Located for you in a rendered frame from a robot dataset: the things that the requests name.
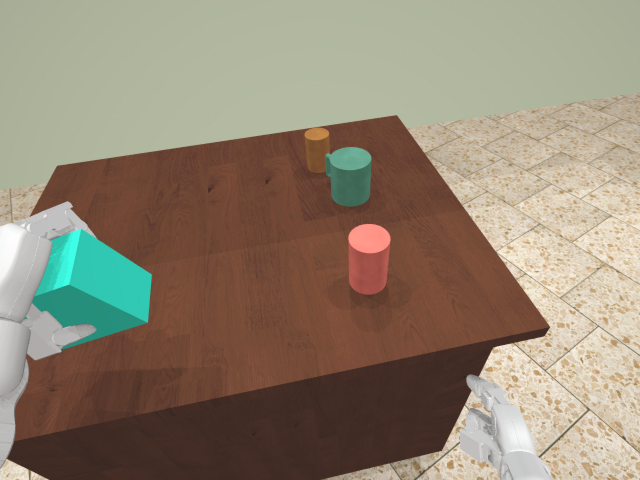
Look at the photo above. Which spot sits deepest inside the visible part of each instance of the right robot hand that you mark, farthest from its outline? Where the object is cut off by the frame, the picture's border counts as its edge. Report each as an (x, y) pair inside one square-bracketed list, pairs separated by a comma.
[(487, 438)]

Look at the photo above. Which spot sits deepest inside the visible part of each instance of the table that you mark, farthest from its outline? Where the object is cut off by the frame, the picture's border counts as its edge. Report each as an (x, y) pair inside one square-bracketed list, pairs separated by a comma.
[(259, 361)]

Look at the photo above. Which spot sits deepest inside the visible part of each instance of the left robot hand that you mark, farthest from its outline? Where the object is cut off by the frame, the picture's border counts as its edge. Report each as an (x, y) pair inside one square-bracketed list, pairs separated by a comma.
[(25, 248)]

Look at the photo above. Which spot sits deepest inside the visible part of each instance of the robot left forearm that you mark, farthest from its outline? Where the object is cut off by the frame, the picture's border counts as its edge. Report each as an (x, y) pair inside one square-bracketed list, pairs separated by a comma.
[(14, 375)]

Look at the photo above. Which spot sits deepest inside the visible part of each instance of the sponge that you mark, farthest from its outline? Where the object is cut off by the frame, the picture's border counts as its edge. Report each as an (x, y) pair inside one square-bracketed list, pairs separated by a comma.
[(87, 282)]

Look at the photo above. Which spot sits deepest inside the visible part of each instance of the robot right forearm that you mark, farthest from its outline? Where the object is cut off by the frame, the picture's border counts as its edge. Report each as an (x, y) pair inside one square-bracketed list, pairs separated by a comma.
[(520, 465)]

